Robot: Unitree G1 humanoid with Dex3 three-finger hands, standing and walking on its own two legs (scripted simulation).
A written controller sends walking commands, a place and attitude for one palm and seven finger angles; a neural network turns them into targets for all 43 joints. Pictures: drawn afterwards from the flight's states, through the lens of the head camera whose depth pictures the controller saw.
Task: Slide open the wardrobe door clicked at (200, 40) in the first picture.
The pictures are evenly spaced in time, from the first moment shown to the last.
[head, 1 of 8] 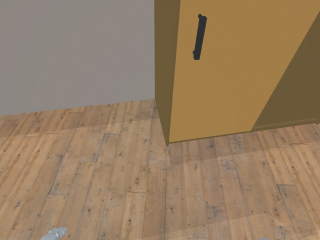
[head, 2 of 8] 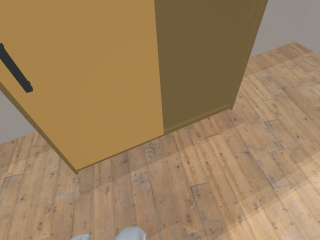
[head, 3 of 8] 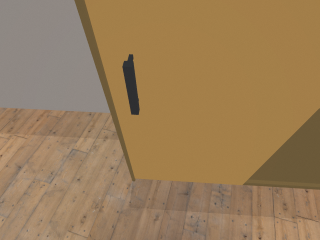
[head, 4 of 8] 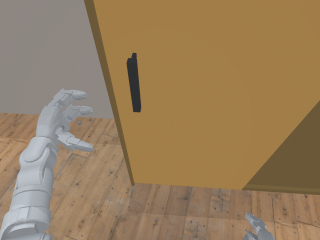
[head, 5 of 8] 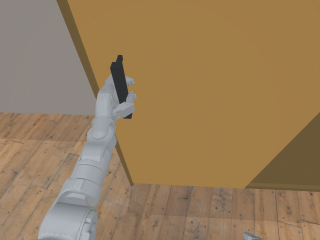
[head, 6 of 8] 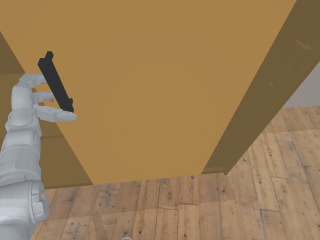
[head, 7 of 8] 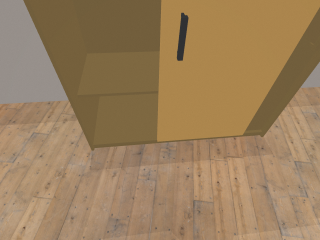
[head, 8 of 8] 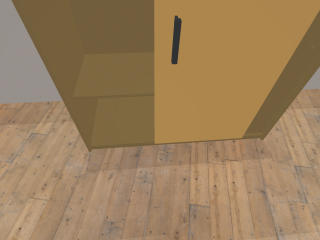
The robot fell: no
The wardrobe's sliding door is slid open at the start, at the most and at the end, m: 0.00 0.47 0.47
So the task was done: yes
